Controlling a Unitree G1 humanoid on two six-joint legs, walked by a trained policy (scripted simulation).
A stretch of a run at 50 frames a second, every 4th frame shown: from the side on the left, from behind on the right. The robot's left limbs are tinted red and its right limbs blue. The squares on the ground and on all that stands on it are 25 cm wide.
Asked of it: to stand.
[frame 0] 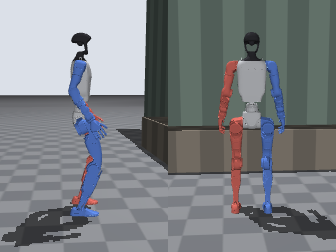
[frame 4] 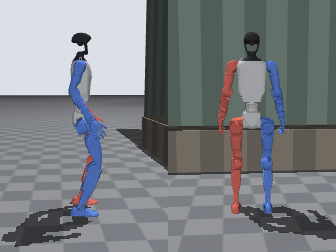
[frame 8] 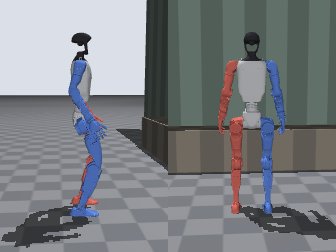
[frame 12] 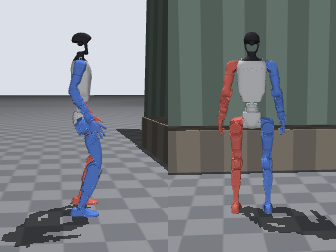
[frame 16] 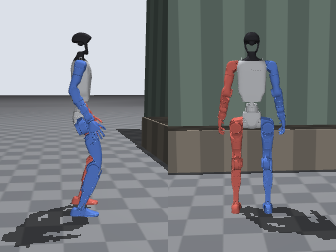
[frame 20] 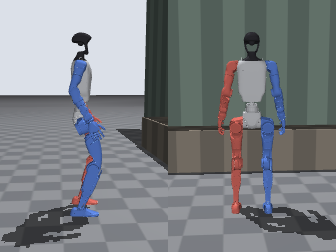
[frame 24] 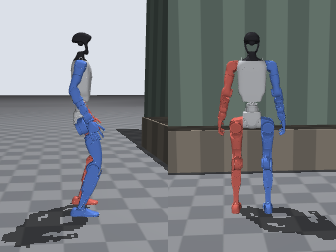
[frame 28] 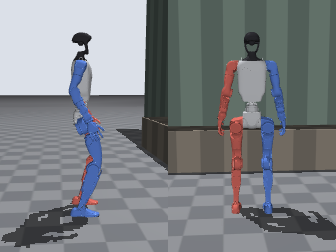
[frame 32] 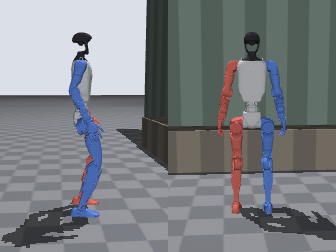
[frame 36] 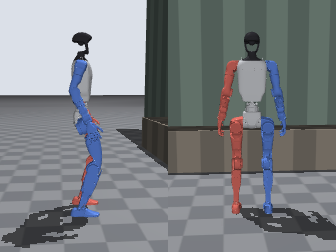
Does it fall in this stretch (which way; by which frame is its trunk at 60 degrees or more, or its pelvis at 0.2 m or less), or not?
no
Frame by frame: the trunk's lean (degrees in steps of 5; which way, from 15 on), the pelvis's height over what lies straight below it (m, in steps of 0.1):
0: 0, 0.8
4: 0, 0.8
8: 0, 0.8
12: 0, 0.8
16: 0, 0.8
20: 0, 0.8
24: 0, 0.8
28: 0, 0.8
32: 0, 0.8
36: 0, 0.8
